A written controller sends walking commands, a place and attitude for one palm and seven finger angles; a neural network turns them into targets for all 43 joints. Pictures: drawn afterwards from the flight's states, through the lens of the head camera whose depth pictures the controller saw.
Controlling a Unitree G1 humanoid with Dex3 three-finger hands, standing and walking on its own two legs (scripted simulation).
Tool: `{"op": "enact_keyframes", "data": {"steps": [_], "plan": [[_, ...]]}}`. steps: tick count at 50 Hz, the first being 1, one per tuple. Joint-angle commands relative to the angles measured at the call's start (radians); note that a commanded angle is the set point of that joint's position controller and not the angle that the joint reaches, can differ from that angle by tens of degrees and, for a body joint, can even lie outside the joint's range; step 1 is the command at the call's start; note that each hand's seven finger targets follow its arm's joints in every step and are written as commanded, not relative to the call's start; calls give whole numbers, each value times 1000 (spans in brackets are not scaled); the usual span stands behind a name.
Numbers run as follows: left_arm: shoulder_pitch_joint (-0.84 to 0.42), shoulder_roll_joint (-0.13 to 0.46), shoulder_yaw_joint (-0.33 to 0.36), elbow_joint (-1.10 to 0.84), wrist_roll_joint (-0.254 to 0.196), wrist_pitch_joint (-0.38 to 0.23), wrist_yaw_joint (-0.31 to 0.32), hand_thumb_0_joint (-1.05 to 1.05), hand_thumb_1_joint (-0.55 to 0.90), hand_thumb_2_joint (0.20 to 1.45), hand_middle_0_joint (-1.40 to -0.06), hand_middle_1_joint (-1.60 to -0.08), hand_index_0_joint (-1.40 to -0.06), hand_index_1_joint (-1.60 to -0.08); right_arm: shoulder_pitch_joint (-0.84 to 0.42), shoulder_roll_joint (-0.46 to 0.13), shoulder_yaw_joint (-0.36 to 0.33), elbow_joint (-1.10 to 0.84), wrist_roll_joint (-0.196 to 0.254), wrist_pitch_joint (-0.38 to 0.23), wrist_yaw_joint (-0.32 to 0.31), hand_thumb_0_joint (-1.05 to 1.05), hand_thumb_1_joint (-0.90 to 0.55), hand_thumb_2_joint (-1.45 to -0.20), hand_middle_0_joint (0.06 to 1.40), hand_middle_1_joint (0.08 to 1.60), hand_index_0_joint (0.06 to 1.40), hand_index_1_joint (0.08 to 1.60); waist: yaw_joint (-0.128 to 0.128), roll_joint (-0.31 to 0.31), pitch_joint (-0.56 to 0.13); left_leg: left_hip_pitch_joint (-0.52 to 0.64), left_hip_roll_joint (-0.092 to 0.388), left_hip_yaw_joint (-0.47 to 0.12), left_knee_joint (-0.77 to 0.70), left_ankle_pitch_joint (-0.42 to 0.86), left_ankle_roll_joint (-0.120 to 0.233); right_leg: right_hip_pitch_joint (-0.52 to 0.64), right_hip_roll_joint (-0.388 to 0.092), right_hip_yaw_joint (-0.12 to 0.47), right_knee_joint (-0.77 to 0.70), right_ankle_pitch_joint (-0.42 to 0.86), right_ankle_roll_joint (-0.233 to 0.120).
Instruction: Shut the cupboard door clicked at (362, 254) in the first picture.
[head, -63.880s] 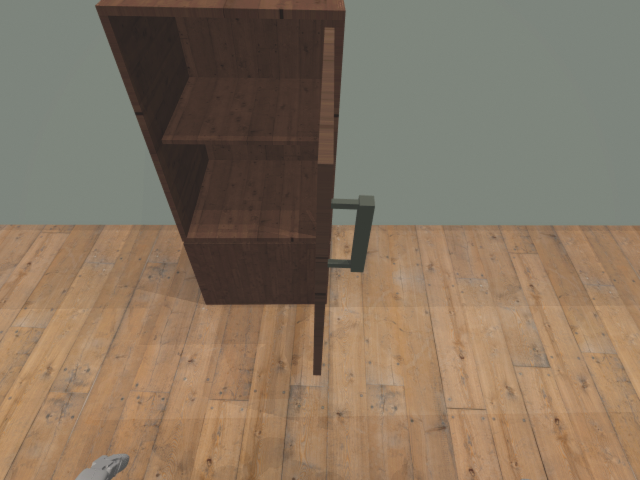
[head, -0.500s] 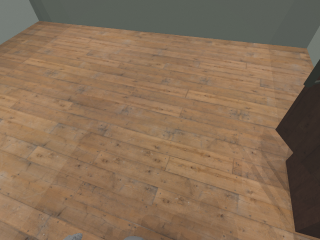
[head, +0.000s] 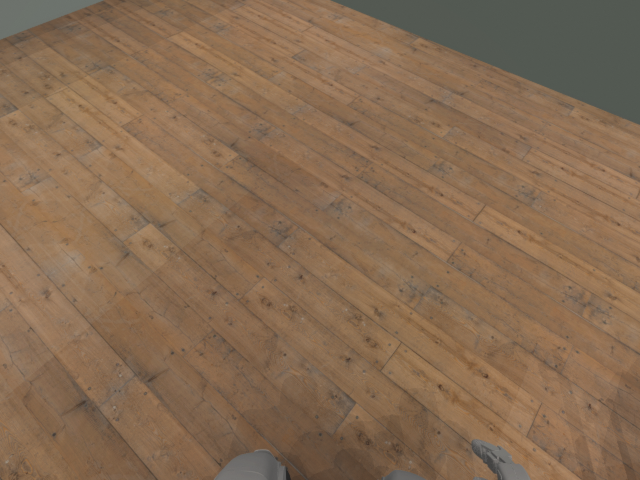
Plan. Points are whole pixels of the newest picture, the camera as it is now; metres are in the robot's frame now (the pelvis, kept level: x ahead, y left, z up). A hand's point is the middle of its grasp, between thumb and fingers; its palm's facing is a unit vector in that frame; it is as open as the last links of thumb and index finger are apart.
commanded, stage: walk to a spot facing it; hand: left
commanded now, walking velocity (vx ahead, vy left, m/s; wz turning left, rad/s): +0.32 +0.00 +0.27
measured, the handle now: out of the picture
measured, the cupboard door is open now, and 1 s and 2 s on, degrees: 29 29 29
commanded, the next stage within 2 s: turn to face it in 0.14 s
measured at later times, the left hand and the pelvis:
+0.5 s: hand (251, 365) +0.28 +0.12 -0.14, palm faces +0.01 -0.98 -0.20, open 7.3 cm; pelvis +0.19 -0.05 +0.01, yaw +0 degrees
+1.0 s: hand (214, 327) +0.34 +0.20 -0.15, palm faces -0.17 -0.97 -0.19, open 7.4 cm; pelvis +0.23 +0.00 +0.03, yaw -16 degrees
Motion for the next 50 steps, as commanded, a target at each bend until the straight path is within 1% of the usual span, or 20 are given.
{"op": "enact_keyframes", "data": {"steps": [1,7,11,15,17,18,19,20,22,24,26,35,37,40,41,42,43,44,46,50], "plan": [[-28,61,14,-119,7,-39,-10,0,900,900,-200,-300,-200,-300,143,-156,-36,7,-3,-18,-36,0,-900,-900,200,300,200,300,-34,182,-123,196,264,-339,-424,13,89,-218,-13,90,-10,159,2],[-129,51,5,-148,5,-28,-14,0,900,900,-200,-300,-200,-300,203,-125,-33,59,2,-29,-38,0,-900,-900,200,300,200,300,-28,96,-75,237,233,-294,-473,151,126,-257,17,87,-244,295,21],[-217,49,-5,-182,-2,-33,-13,0,900,900,-200,-300,-200,-300,244,-117,-34,91,0,-28,-37,0,-900,-900,200,300,200,300,-42,115,-51,272,221,-263,-444,285,125,-199,49,67,-444,332,16],[-196,31,-21,-156,-7,-36,-3,0,900,900,-200,-300,-200,-300,260,-101,-30,130,-4,-20,-50,0,-900,-900,200,300,200,300,-28,134,-67,297,223,-192,-334,476,80,-33,104,43,-602,351,-27],[-72,53,-14,-109,-6,-43,3,0,900,900,-200,-300,-200,-300,260,-93,-28,146,0,-15,-51,0,-900,-900,200,300,200,300,23,108,-108,271,191,-137,-208,464,24,156,130,35,-706,448,-46],[15,93,-4,-80,-4,-50,8,0,900,900,-200,-300,-200,-300,267,-79,-25,151,7,-14,-48,0,-900,-900,200,300,200,300,58,37,-149,202,152,-104,-91,374,-9,297,97,99,-724,574,-63],[93,150,10,-55,3,-61,16,0,900,900,-200,-300,-200,-300,307,-48,-25,145,13,-15,-42,0,-900,-900,200,300,200,300,68,-126,-220,54,42,-44,130,97,-46,456,-55,314,-734,806,-144],[127,208,16,-44,-5,-61,16,0,900,900,-200,-300,-200,-300,353,-37,-27,135,19,-7,-47,0,-900,-900,200,300,200,300,49,-232,-254,-30,-41,-9,381,-363,-78,488,-245,501,-841,958,-274],[20,140,12,-66,-14,-55,33,0,900,900,-200,-300,-200,-300,283,-53,-20,131,15,11,-55,0,-900,-900,200,300,200,300,26,-241,-223,-86,38,-129,482,-315,-92,403,-186,494,-880,965,-299],[-57,115,10,-88,-16,-41,39,0,900,900,-200,-300,-200,-300,198,-43,-21,119,17,28,-52,0,-900,-900,200,300,200,300,5,-54,-177,-69,65,-133,482,-216,-110,267,-125,387,-896,872,-274],[-103,108,13,-98,-12,-39,39,0,900,900,-200,-300,-200,-300,212,-15,-17,120,11,48,-46,0,-900,-900,200,300,200,300,-30,6,-189,-30,73,-118,444,-143,-120,185,-80,325,-917,752,-241],[-81,146,37,-107,-2,-16,27,0,900,900,-200,-300,-200,-300,86,-46,-29,22,10,59,-48,0,-900,-900,200,300,200,300,-1,-71,-194,-41,44,-124,169,-128,-142,181,-43,435,-909,546,-240],[-96,161,45,-120,0,-8,27,0,900,900,-200,-300,-200,-300,89,-51,-29,9,17,51,-51,0,-900,-900,200,300,200,300,-5,-83,-201,32,34,-132,59,-133,-134,153,-41,471,-880,532,-236],[-148,148,43,-143,-10,8,21,0,900,900,-200,-300,-200,-300,157,-78,-33,20,19,39,-59,0,-900,-900,200,300,200,300,-53,-66,-182,296,36,-123,-201,21,-125,-59,40,448,-828,336,-151],[-145,108,33,-157,-17,12,17,0,900,900,-200,-300,-200,-300,173,-131,-42,18,13,30,-63,0,-900,-900,200,300,200,300,-57,77,-185,380,156,-239,-321,-10,-94,-169,137,367,-730,184,-103],[-133,64,26,-176,-25,14,7,0,900,900,-200,-300,-200,-300,173,-225,-57,-5,-2,28,-65,0,-900,-900,200,300,200,300,-60,346,-162,385,401,-485,-425,15,-1,-278,263,204,-497,-55,-48],[-178,102,31,-190,-14,19,4,0,900,900,-200,-300,-200,-300,166,-238,-59,-17,-6,36,-70,0,-900,-900,200,300,200,300,-70,276,-115,266,494,-510,-450,71,77,-246,215,160,-293,-119,-28],[-143,119,41,-177,-4,27,-3,0,900,900,-200,-300,-200,-300,104,-203,-45,-30,-8,35,-70,0,-900,-900,200,300,200,300,-24,208,-101,209,450,-427,-452,79,84,-222,190,172,-180,-51,-18],[-106,125,51,-152,3,37,-18,0,900,900,-200,-300,-200,-300,21,-168,-31,-61,-6,29,-74,0,-900,-900,200,300,200,300,17,208,-91,173,376,-298,-410,190,58,-219,166,150,-56,16,-1],[-119,92,39,-169,-7,49,-27,0,900,900,-200,-300,-200,-300,58,-162,-36,-50,-6,30,-70,0,-900,-900,200,300,200,300,2,207,-119,268,325,-134,-366,290,46,-220,145,104,-98,83,24]]}}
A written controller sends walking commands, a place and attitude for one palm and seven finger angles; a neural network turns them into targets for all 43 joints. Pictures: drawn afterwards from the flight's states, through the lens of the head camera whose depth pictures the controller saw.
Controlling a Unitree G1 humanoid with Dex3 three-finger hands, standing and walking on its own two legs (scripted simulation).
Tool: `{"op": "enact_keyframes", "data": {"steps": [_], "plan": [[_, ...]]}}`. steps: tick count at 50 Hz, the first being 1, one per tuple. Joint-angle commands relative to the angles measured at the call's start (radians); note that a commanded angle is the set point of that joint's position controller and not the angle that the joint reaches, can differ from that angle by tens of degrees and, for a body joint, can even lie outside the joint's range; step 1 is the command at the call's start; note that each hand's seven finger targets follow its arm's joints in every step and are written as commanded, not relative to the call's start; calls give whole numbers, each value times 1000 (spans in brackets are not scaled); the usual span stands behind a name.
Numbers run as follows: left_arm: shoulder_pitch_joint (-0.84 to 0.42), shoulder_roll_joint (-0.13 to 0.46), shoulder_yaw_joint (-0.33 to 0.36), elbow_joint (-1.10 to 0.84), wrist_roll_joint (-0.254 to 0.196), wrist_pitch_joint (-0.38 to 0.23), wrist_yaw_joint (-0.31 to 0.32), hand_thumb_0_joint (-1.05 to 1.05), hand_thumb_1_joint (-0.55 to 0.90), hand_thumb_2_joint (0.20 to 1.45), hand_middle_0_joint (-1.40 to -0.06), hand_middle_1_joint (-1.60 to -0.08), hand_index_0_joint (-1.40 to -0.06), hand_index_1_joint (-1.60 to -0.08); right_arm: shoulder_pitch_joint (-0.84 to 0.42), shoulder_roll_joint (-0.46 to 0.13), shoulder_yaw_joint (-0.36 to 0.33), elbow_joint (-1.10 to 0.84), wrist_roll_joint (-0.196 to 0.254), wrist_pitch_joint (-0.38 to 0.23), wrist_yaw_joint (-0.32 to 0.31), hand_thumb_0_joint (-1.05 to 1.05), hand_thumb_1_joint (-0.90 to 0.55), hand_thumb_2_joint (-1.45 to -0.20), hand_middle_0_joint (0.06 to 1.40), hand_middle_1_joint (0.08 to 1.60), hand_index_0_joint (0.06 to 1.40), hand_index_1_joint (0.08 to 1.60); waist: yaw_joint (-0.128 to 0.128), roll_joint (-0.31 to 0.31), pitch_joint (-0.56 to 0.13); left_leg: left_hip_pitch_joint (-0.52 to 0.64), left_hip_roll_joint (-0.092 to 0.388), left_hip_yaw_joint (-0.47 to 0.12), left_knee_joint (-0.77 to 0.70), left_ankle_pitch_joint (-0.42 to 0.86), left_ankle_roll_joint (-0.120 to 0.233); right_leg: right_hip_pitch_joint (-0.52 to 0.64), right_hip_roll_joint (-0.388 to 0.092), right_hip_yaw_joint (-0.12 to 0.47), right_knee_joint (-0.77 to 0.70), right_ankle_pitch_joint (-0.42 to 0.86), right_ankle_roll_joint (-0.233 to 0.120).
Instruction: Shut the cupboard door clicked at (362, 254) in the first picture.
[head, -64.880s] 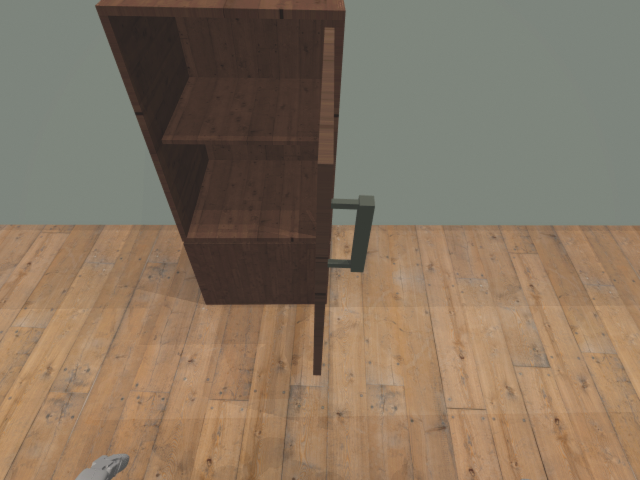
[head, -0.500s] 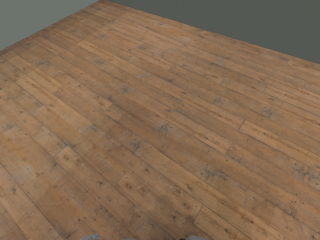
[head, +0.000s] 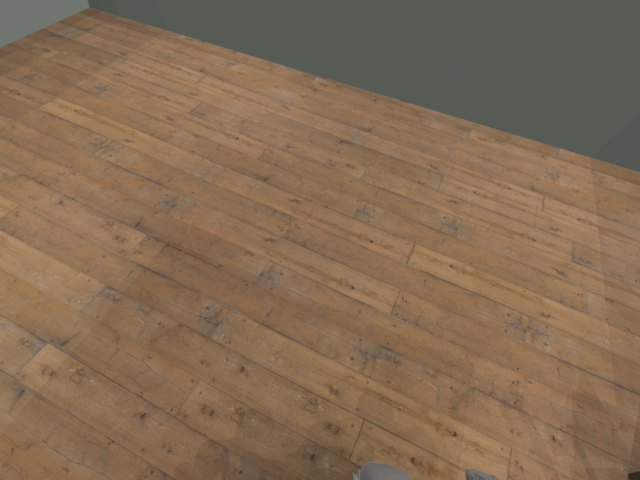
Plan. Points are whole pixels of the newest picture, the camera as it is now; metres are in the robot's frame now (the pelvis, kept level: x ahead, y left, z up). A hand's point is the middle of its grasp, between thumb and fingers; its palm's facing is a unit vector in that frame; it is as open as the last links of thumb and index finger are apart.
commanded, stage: turn to face it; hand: left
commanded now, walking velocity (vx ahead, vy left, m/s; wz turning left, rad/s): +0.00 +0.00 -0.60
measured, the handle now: out of the picture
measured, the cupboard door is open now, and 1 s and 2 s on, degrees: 29 29 29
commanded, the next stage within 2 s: none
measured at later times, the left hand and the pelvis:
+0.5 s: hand (232, 456) +0.17 +0.13 -0.16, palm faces -0.32 -0.91 -0.26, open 7.4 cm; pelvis +0.01 -0.03 -0.01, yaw -19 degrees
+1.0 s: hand (252, 410) +0.24 +0.11 -0.16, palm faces -0.57 -0.79 -0.24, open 7.4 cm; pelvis +0.03 +0.00 -0.01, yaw -38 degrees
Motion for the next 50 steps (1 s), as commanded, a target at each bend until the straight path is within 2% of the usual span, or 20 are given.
{"op": "enact_keyframes", "data": {"steps": [1,8,10,12,13,14,15,16,18,22,25,28,31,32,33,34,35,39,46,50], "plan": [[-15,54,2,-89,-7,-12,-13,0,900,900,-200,-300,-200,-300,35,-202,-64,-55,-2,-23,-15,0,-900,-900,200,300,200,300,-30,192,-54,134,253,-92,-163,309,100,-71,-61,-31,0,34,25],[-104,35,-18,-124,-6,-25,-14,0,900,900,-200,-300,-200,-300,128,-240,-87,-7,-6,-17,0,0,-900,-900,200,300,200,300,-84,261,-94,200,292,-5,-56,542,96,63,-51,-107,-298,4,-3],[-92,41,-18,-123,-8,-30,-12,0,900,900,-200,-300,-200,-300,120,-256,-93,-10,-5,-15,5,0,-900,-900,200,300,200,300,-76,275,-98,181,299,13,-21,544,77,128,-42,-122,-383,25,-20],[-29,66,-12,-108,-7,-37,-9,0,900,900,-200,-300,-200,-300,92,-260,-94,-13,0,-13,10,0,-900,-900,200,300,200,300,-28,237,-110,109,280,55,75,479,27,273,-36,-128,-559,186,-40],[52,112,-3,-84,-5,-45,-3,0,900,900,-200,-300,-200,-300,75,-248,-94,-24,9,-12,15,0,-900,-900,200,300,200,300,15,142,-146,15,242,93,208,364,-20,425,-88,-59,-670,337,-66],[110,224,17,-67,5,-61,11,0,900,900,-200,-300,-200,-300,63,-166,-74,-62,17,-10,19,0,-900,-900,200,300,200,300,44,-177,-170,-257,104,146,427,-95,-85,616,-327,255,-729,650,-159],[143,267,23,-51,-9,-57,25,0,900,900,-200,-300,-200,-300,5,-162,-63,-92,14,2,12,0,-900,-900,200,300,200,300,64,-227,-142,-374,25,42,613,-412,-103,569,-441,372,-709,922,-259],[131,253,20,-56,-13,-53,35,0,900,900,-200,-300,-200,-300,15,-168,-60,-92,14,14,8,0,-900,-900,200,300,200,300,50,-149,-118,-381,52,-51,692,-353,-93,511,-441,326,-711,836,-287],[17,197,13,-86,-10,-50,45,0,900,900,-200,-300,-200,-300,-7,-168,-65,-72,11,15,5,0,-900,-900,200,300,200,300,11,-188,-63,-451,69,-95,727,-246,-105,472,-344,295,-724,682,-256],[-71,168,-4,-123,-8,-56,39,0,900,900,-200,-300,-200,-300,58,-161,-68,-41,7,22,20,0,-900,-900,200,300,200,300,-43,-105,-84,-305,43,-73,625,-117,-122,335,-255,188,-735,532,-212],[-59,178,1,-120,-4,-55,32,0,900,900,-200,-300,-200,-300,47,-156,-69,-53,7,20,21,0,-900,-900,200,300,200,300,-36,-111,-77,-283,19,-64,517,-118,-124,324,-244,233,-745,428,-220],[-50,187,11,-118,1,-50,33,0,900,900,-200,-300,-200,-300,35,-144,-62,-67,14,3,15,0,-900,-900,200,300,200,300,-22,-118,-96,-213,-3,-56,313,-168,-117,338,-250,291,-690,505,-233],[-94,164,10,-116,-9,-40,32,0,900,900,-200,-300,-200,-300,138,-155,-63,-37,21,-13,7,0,-900,-900,200,300,200,300,-76,-102,-118,26,-21,-56,-3,32,-107,214,-188,287,-582,465,-153],[-79,115,-1,-130,-21,-32,29,0,900,900,-200,-300,-200,-300,170,-217,-71,-28,13,-25,1,0,-900,-900,200,300,200,300,-81,71,-139,144,97,-164,-142,64,-76,110,-90,208,-481,292,-96],[-48,58,-13,-148,-29,-28,19,0,900,900,-200,-300,-200,-300,186,-319,-88,-37,-1,-29,-2,0,-900,-900,200,300,200,300,-77,375,-142,213,355,-420,-192,201,28,-53,37,59,-249,-122,-31],[-82,85,-11,-152,-18,-28,19,0,900,900,-200,-300,-200,-300,201,-325,-86,-43,-6,-22,-6,0,-900,-900,200,300,200,300,-98,335,-126,131,436,-453,-188,270,111,-36,0,51,-45,-221,-27],[-76,94,-4,-148,-12,-27,12,0,900,900,-200,-300,-200,-300,153,-291,-75,-57,-12,-22,-7,0,-900,-900,200,300,200,300,-69,233,-101,76,406,-382,-189,276,129,-32,-31,59,54,-171,-22],[-69,73,-2,-116,-10,-16,-10,0,900,900,-200,-300,-200,-300,69,-227,-60,-75,-10,-23,-12,0,-900,-900,200,300,200,300,-38,234,-59,91,283,-127,-138,416,84,-47,-63,2,83,-48,9],[-113,41,-15,-134,-10,-18,-17,0,900,900,-200,-300,-200,-300,129,-245,-82,-35,-7,-14,0,0,-900,-900,200,300,200,300,-78,253,-84,147,309,-20,-97,390,90,60,-60,-89,-224,-24,1],[-49,54,-13,-118,-10,-31,-13,0,900,900,-200,-300,-200,-300,89,-267,-96,-34,-2,-8,10,0,-900,-900,200,300,200,300,-38,239,-108,92,310,38,21,354,41,242,-40,-117,-501,114,-31]]}}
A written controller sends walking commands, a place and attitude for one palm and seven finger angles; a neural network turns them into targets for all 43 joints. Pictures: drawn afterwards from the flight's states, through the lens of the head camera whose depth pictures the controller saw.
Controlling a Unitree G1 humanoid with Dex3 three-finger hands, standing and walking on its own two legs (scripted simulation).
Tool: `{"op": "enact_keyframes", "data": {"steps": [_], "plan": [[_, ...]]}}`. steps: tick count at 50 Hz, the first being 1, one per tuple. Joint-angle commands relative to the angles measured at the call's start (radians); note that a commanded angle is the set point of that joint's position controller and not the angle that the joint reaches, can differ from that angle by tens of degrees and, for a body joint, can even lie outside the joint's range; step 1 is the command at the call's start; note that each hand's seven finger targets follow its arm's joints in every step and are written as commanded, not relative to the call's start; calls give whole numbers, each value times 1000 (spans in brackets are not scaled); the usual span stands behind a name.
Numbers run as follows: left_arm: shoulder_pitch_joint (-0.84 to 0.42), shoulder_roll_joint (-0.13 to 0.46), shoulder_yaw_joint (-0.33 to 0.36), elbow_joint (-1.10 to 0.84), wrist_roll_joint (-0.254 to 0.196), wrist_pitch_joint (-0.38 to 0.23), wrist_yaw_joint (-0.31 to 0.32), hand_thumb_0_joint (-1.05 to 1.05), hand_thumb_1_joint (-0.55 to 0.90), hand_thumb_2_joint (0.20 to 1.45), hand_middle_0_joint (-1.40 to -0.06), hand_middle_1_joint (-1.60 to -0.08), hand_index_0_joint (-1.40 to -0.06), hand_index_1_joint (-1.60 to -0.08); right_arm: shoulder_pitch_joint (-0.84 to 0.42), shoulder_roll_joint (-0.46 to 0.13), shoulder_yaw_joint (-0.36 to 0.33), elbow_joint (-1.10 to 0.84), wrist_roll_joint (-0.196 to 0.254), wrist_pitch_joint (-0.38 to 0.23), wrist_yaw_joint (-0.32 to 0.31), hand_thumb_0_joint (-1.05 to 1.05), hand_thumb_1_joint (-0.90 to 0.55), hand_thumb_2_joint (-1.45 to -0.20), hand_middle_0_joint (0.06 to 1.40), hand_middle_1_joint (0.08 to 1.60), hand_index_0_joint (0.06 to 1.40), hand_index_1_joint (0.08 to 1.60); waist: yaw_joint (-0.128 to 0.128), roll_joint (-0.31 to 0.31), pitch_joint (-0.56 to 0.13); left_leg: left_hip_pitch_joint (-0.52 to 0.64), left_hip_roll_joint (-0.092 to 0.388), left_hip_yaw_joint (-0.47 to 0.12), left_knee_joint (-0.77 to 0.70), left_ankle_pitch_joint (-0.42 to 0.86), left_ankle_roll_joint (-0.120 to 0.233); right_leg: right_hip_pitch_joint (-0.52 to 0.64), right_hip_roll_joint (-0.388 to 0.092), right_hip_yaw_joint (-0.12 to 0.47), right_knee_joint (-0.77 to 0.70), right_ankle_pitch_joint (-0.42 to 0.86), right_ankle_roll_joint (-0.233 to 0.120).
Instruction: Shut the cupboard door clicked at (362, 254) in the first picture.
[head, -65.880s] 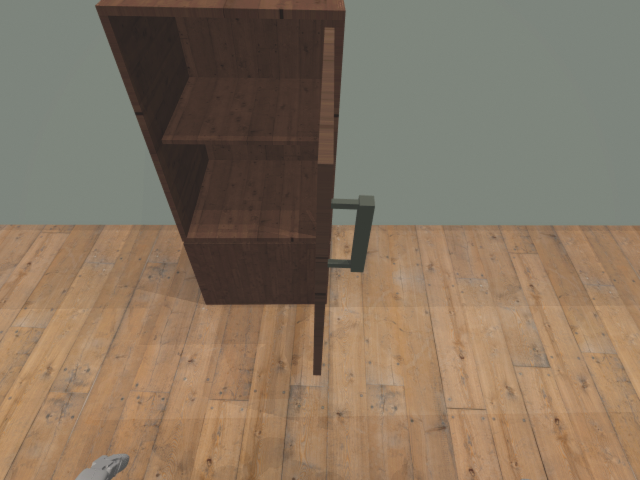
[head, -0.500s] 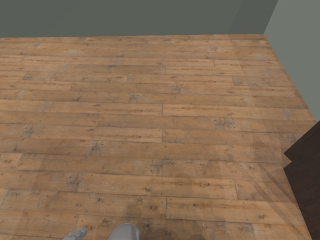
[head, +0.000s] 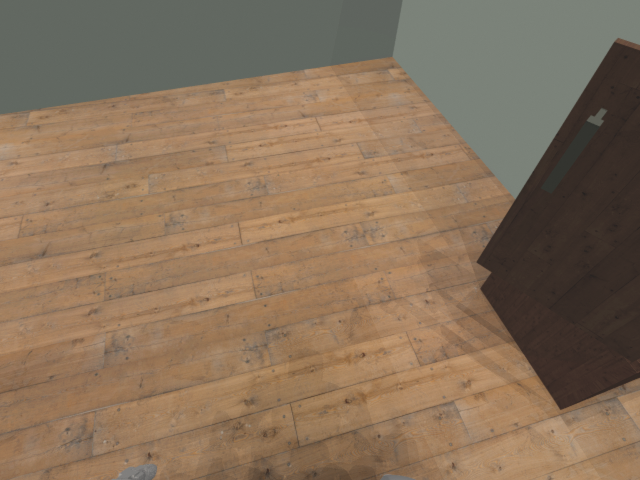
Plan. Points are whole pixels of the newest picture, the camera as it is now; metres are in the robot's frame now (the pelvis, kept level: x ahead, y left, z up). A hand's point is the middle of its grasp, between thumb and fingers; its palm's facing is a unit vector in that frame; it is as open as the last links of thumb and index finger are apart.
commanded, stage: turn to face it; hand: left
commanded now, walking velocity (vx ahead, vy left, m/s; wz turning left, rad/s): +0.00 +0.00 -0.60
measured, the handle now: (573, 151) +0.64 -0.41 +0.03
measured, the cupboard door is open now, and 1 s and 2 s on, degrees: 29 29 29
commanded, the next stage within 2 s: take the last steps up to it in 1.18 s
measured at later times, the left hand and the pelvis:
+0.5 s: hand out of the picture +0.14 +0.19 -0.19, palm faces -0.22 -0.96 -0.19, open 7.4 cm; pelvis +0.02 +0.01 -0.01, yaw -16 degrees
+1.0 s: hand (271, 417) +0.22 +0.09 -0.15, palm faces -0.53 -0.80 -0.28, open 7.4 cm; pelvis +0.01 -0.02 -0.01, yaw -33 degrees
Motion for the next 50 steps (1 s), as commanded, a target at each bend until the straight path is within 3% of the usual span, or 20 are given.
{"op": "enact_keyframes", "data": {"steps": [1,3,5,10,16,20,21,23,24,26,30,37,42,43,44,45,46,47,48,50], "plan": [[80,86,11,-59,-3,-43,2,0,900,900,-200,-300,-200,-300,-2,-225,-75,-51,7,-9,-2,0,-900,-900,200,300,200,300,44,128,-148,4,167,-67,55,288,49,220,13,-27,-340,246,-38],[169,263,42,-28,5,-62,27,0,900,900,-200,-300,-200,-300,-68,-106,-44,-120,13,0,5,0,-900,-900,200,300,200,300,98,-359,-118,-379,-76,-47,477,-365,-55,363,-336,476,-495,683,-198],[123,233,35,-47,-5,-56,43,0,900,900,-200,-300,-200,-300,-83,-131,-47,-117,16,21,-3,0,-900,-900,200,300,200,300,72,-221,-77,-418,-47,-230,650,-257,-39,247,-321,435,-534,436,-258],[-14,155,12,-84,-4,-66,45,0,900,900,-200,-300,-200,-300,-27,-136,-50,-65,6,18,8,0,-900,-900,200,300,200,300,-1,-177,-103,-321,-63,-223,564,-64,-64,174,-179,289,-497,403,-199],[58,180,20,-56,3,-63,43,0,900,900,-200,-300,-200,-300,-79,-118,-43,-90,15,8,1,0,-900,-900,200,300,200,300,38,-135,-130,-266,-108,-215,328,-130,-65,224,-194,401,-457,471,-239],[-4,180,25,-63,-3,-52,43,0,900,900,-200,-300,-200,-300,17,-116,-38,-66,24,-6,-12,0,-900,-900,200,300,200,300,-12,-153,-154,-52,-137,-219,19,-26,-49,129,-154,433,-369,519,-188],[-21,157,19,-68,-10,-48,42,0,900,900,-200,-300,-200,-300,56,-136,-41,-50,24,-14,-14,0,-900,-900,200,300,200,300,-32,-113,-166,79,-117,-225,-118,74,-44,48,-99,388,-317,448,-136],[7,72,-2,-100,-22,-42,28,0,900,900,-200,-300,-200,-300,89,-289,-63,-62,4,-25,-22,0,-900,-900,200,300,200,300,-32,326,-172,216,281,-592,-273,254,111,-211,106,122,59,-164,-19],[-16,103,4,-100,-10,-40,26,0,900,900,-200,-300,-200,-300,85,-283,-57,-69,-5,-19,-24,0,-900,-900,200,300,200,300,-41,229,-145,126,320,-574,-249,322,174,-182,59,138,231,-183,-20],[18,114,19,-64,2,-30,15,0,900,900,-200,-300,-200,-300,-10,-205,-35,-90,-4,-27,-32,0,-900,-900,200,300,200,300,14,203,-107,77,227,-432,-234,428,142,-200,29,132,372,-74,2],[16,71,14,-52,-6,-22,1,0,900,900,-200,-300,-200,-300,17,-184,-33,-76,-2,-30,-33,0,-900,-900,200,300,200,300,12,159,-129,181,146,-230,-176,575,118,-224,15,82,386,19,28],[-81,38,-2,-80,-6,-23,-3,0,900,900,-200,-300,-200,-300,98,-194,-54,-25,-5,-23,-21,0,-900,-900,200,300,200,300,-38,188,-124,215,183,-149,-146,587,141,-140,-7,5,109,0,16],[-18,48,-5,-63,-6,-39,4,0,900,900,-200,-300,-200,-300,53,-220,-65,-13,-3,-18,-9,0,-900,-900,200,300,200,300,2,199,-124,120,193,-107,-53,504,101,74,18,-32,-208,107,-27],[53,72,1,-39,-4,-46,7,0,900,900,-200,-300,-200,-300,35,-220,-66,-17,4,-17,-6,0,-900,-900,200,300,200,300,39,136,-158,55,167,-78,38,423,60,209,13,-23,-347,251,-40],[137,156,13,-13,5,-60,18,0,900,900,-200,-300,-200,-300,34,-177,-61,-27,18,-15,1,0,-900,-900,200,300,200,300,78,-72,-202,-89,82,-17,220,215,1,380,-125,144,-448,426,-85],[183,252,34,5,5,-68,34,0,900,900,-200,-300,-200,-300,-19,-96,-37,-76,16,-10,4,0,-900,-900,200,300,200,300,101,-355,-165,-352,-83,-21,455,-350,-49,436,-339,451,-463,791,-192],[196,250,27,10,-11,-65,46,0,900,900,-200,-300,-200,-300,-15,-132,-35,-77,15,10,-8,0,-900,-900,200,300,200,300,97,-278,-175,-347,-70,-169,580,-361,-42,361,-391,439,-463,840,-257],[140,223,21,-5,-9,-63,53,0,900,900,-200,-300,-200,-300,-28,-105,-34,-67,17,15,-8,0,-900,-900,200,300,200,300,73,-198,-116,-399,-60,-212,634,-293,-38,334,-344,366,-471,739,-266],[88,195,21,-15,-5,-68,60,0,900,900,-200,-300,-200,-300,-13,-103,-34,-51,13,13,-10,0,-900,-900,200,300,200,300,44,-282,-127,-441,-58,-224,657,-247,-46,356,-297,381,-467,719,-246],[32,134,-5,-27,-12,-73,60,0,900,900,-200,-300,-200,-300,-2,-129,-40,-17,8,16,-3,0,-900,-900,200,300,200,300,16,-227,-106,-382,-48,-243,661,-135,-57,274,-236,277,-467,712,-218]]}}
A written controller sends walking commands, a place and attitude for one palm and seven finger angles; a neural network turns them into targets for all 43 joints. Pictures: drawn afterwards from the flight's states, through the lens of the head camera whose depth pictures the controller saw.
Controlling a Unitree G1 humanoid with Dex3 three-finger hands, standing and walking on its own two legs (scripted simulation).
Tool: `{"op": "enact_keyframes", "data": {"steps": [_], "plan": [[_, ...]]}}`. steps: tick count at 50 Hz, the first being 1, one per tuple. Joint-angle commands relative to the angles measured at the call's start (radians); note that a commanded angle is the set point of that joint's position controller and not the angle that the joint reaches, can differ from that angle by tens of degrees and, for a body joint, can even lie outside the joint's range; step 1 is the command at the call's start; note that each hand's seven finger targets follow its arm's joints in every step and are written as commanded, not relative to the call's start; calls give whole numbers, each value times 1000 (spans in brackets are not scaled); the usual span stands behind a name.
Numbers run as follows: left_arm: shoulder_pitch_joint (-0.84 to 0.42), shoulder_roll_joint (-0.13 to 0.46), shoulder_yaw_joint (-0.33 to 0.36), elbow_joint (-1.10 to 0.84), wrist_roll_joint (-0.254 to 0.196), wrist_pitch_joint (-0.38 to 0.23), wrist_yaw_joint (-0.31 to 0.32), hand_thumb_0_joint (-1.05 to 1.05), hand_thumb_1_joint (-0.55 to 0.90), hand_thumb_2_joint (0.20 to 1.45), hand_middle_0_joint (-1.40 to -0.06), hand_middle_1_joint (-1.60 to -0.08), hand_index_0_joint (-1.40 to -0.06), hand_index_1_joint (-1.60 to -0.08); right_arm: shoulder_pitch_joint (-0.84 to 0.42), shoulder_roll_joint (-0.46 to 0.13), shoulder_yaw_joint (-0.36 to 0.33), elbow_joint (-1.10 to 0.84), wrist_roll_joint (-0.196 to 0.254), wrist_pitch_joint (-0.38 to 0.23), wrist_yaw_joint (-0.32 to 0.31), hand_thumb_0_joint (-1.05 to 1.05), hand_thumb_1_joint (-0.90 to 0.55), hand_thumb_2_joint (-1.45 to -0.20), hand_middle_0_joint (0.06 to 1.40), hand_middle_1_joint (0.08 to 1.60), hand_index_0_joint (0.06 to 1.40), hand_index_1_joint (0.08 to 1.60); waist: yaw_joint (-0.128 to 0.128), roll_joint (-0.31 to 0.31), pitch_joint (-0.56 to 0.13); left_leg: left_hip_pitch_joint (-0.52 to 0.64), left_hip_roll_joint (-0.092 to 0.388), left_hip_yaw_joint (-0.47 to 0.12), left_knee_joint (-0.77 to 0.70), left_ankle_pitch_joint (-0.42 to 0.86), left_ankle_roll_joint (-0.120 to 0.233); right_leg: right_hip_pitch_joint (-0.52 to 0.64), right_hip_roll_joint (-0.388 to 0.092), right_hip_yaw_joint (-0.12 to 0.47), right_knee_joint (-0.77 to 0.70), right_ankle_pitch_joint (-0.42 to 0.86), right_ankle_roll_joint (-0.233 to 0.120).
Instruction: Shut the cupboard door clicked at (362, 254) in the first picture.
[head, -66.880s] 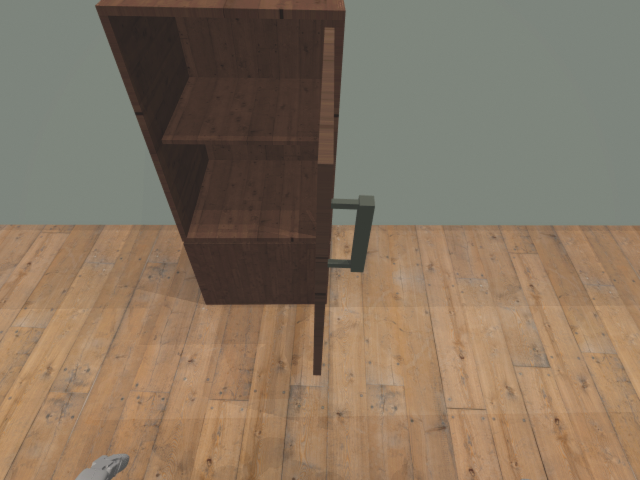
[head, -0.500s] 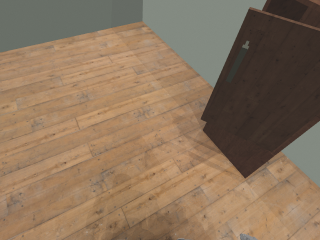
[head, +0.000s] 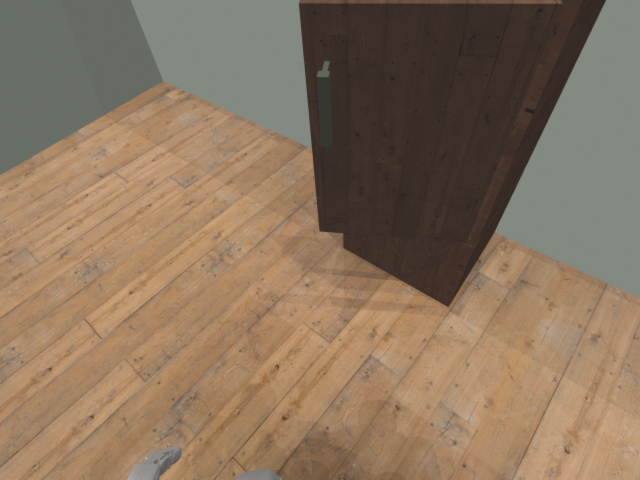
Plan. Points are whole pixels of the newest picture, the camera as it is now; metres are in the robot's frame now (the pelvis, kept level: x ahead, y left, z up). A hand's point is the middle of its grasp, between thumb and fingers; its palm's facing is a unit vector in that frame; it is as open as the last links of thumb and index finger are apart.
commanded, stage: turn to face it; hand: left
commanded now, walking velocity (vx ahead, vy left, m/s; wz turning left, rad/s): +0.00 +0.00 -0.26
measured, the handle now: (326, 105) +0.74 +0.00 +0.04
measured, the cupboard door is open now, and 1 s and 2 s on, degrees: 29 29 29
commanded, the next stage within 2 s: take the last steps up to it in 0.18 s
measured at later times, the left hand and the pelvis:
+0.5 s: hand out of the picture +0.09 +0.23 -0.17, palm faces -0.10 -0.98 -0.15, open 7.4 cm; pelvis +0.03 +0.04 +0.02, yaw -8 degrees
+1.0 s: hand (296, 385) +0.28 +0.06 -0.15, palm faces -0.25 -0.95 -0.18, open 7.4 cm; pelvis +0.14 -0.08 +0.01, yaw -12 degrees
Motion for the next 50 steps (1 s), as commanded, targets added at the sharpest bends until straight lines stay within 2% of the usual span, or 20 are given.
{"op": "enact_keyframes", "data": {"steps": [1,6,11,13,15,16,17,18,19,22,25,36,41,42,43,44,45,46,47,50], "plan": [[41,181,37,-37,-8,-18,24,0,900,900,-200,-300,-200,-300,-11,-56,-12,-78,-7,-36,7,0,-900,-900,200,300,200,300,28,-243,-117,-165,12,-84,118,125,-20,173,-240,215,-246,615,-142],[80,180,37,-17,-3,-25,18,0,900,900,-200,-300,-200,-300,-15,-35,-11,-67,-8,-30,9,0,-900,-900,200,300,200,300,33,-181,-115,-124,-23,-70,-7,157,-24,162,-224,229,-274,506,-149],[101,189,49,2,8,-17,20,0,900,900,-200,-300,-200,-300,-67,-19,-4,-84,-1,-44,2,0,-900,-900,200,300,200,300,57,-203,-90,-44,-40,-56,-244,84,-13,139,-252,309,-249,502,-186],[81,194,51,6,4,-11,20,0,900,900,-200,-300,-200,-300,-22,-11,-1,-71,1,-49,-4,0,-900,-900,200,300,200,300,35,-202,-93,70,-61,-46,-398,158,-4,93,-227,306,-209,494,-160],[65,154,41,12,-9,-6,18,0,900,900,-200,-300,-200,-300,66,-25,3,-34,-1,-67,-8,0,-900,-900,200,300,200,300,-4,-151,-112,298,-48,-53,-633,357,9,-37,-148,256,-144,306,-77],[89,95,32,6,-14,-1,11,0,900,900,-200,-300,-200,-300,107,-96,-8,-28,-12,-79,-9,0,-900,-900,200,300,200,300,-10,71,-126,374,110,-240,-724,331,52,-149,-27,170,-15,5,-22],[97,69,26,-12,-14,5,4,0,900,900,-200,-300,-200,-300,142,-187,-25,-32,-29,-78,-14,0,-900,-900,200,300,200,300,-24,258,-106,371,316,-478,-825,184,156,-268,60,35,206,-267,22],[49,98,34,-32,-1,10,-3,0,900,900,-200,-300,-200,-300,145,-204,-27,-43,-34,-69,-16,0,-900,-900,200,300,200,300,-44,166,-42,252,372,-535,-886,-35,218,-284,28,87,376,-269,10],[38,114,44,-18,13,17,-12,0,900,900,-200,-300,-200,-300,109,-168,-19,-47,-33,-77,-19,0,-900,-900,200,300,200,300,-20,161,-1,211,320,-499,-924,-92,188,-325,3,114,463,-187,13],[76,106,51,21,16,7,-38,0,900,900,-200,-300,-200,-300,51,-100,1,-61,-29,-98,-22,0,-900,-900,200,300,200,300,21,83,26,202,221,-304,-904,38,130,-345,-22,98,557,-16,27],[99,78,42,38,11,3,-39,0,900,900,-200,-300,-200,-300,116,-83,1,-31,-22,-115,-23,0,-900,-900,200,300,200,300,15,74,-31,308,194,-196,-874,215,120,-370,-23,85,549,66,43],[-83,49,14,7,7,-6,-52,0,900,900,-200,-300,-200,-300,251,-68,-15,68,-30,-118,-8,0,-900,-900,200,300,200,300,-41,75,52,336,243,-120,-903,257,194,-336,-86,6,187,104,45],[-33,59,16,40,1,-25,-44,0,900,900,-200,-300,-200,-300,215,-79,-19,85,-32,-110,-1,0,-900,-900,200,300,200,300,-1,91,9,279,223,-67,-796,359,173,-91,-45,-45,-14,82,17],[42,63,22,67,1,-31,-41,0,900,900,-200,-300,-200,-300,194,-78,-18,85,-27,-108,0,0,-900,-900,200,300,200,300,41,72,-19,247,196,-32,-727,398,147,27,-23,-62,-89,140,9],[157,98,30,109,3,-42,-34,0,900,900,-200,-300,-200,-300,189,-64,-16,87,-18,-109,5,0,-900,-900,200,300,200,300,89,-12,-81,191,133,25,-581,438,114,209,-17,-46,-156,159,-4],[302,175,48,158,8,-60,-22,0,900,900,-200,-300,-200,-300,183,-19,-8,78,-5,-114,16,0,-900,-900,200,300,200,300,152,-173,-175,11,49,100,-341,314,77,441,-184,146,-227,47,-61],[379,252,61,189,1,-67,-6,0,900,900,-200,-300,-200,-300,170,48,11,42,2,-114,16,0,-900,-900,200,300,200,300,158,-390,-204,-181,-72,82,-73,-125,55,518,-385,446,-329,71,-140],[339,251,57,176,-11,-57,4,0,900,900,-200,-300,-200,-300,137,9,1,27,0,-100,14,0,-900,-900,200,300,200,300,142,-293,-130,-195,-35,-26,59,-112,78,380,-411,444,-392,34,-164],[258,197,52,163,-7,-64,11,0,900,900,-200,-300,-200,-300,116,26,-4,40,-3,-101,13,0,-900,-900,200,300,200,300,111,-297,-83,-233,-6,-59,116,-9,80,328,-365,387,-389,116,-157],[138,78,12,138,-11,-80,14,0,900,900,-200,-300,-200,-300,118,50,-2,63,-12,-96,14,0,-900,-900,200,300,200,300,32,-157,-46,-161,28,-64,84,133,54,203,-286,147,-357,447,-154]]}}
